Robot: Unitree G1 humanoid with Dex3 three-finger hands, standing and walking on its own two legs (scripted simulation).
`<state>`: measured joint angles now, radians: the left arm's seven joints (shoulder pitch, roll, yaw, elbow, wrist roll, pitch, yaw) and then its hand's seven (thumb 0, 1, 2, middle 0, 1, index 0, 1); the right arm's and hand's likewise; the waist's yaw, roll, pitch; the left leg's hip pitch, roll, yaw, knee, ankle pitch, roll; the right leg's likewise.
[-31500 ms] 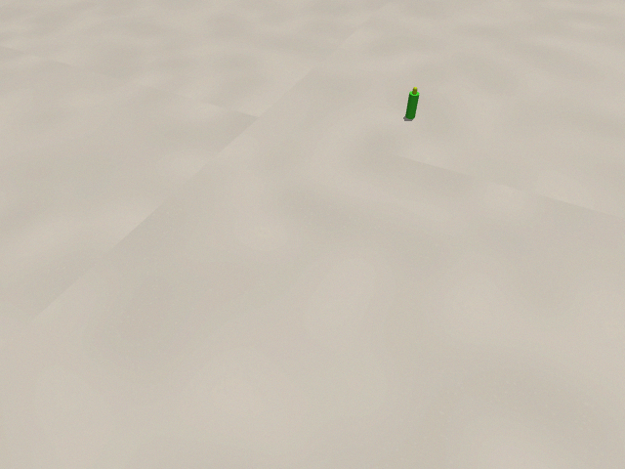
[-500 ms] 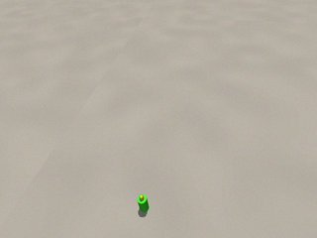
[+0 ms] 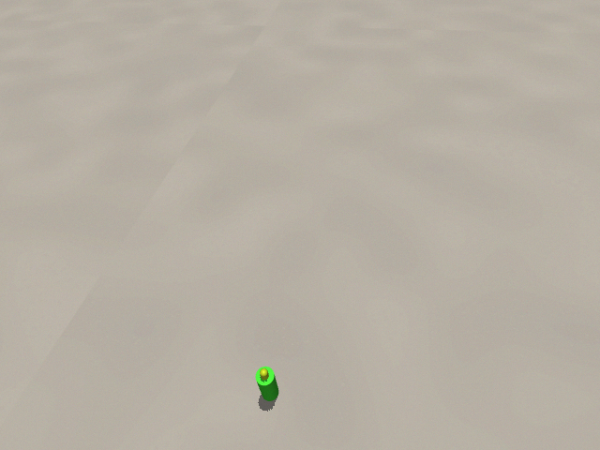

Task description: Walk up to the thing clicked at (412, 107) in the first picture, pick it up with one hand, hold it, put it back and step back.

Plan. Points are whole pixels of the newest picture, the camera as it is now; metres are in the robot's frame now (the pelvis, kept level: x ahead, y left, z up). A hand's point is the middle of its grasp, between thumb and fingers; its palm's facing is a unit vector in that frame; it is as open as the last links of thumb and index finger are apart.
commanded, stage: stand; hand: left
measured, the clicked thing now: (267, 382) +0.44 +0.17 -0.69
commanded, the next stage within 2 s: step back in 0.66 s
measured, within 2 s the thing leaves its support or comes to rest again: neither
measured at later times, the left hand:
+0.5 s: hand out of the picture +0.09 +0.25 -0.16, palm faces +0.00 -0.94 -0.34, open 7.4 cm
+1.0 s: hand out of the picture +0.10 +0.30 -0.18, palm faces +0.01 -0.93 -0.36, open 7.4 cm
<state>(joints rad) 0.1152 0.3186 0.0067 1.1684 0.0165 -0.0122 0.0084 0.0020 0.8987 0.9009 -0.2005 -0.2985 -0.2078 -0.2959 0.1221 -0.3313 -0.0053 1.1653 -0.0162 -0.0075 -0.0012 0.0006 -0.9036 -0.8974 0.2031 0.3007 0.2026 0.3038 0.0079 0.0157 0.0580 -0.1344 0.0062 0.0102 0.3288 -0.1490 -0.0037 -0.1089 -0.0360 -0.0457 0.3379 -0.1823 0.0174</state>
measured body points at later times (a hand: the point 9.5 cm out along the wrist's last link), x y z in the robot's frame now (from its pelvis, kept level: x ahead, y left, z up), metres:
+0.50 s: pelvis +0.02 +0.00 +0.00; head +0.03 -0.01 +0.45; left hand +0.09 +0.29 -0.13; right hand +0.09 -0.30 -0.14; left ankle +0.02 +0.12 -0.75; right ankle +0.00 -0.13 -0.75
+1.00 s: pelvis -0.03 +0.03 -0.03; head +0.03 +0.04 +0.41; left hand +0.10 +0.35 -0.16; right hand +0.06 -0.30 -0.14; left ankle -0.01 +0.12 -0.75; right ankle +0.00 -0.13 -0.75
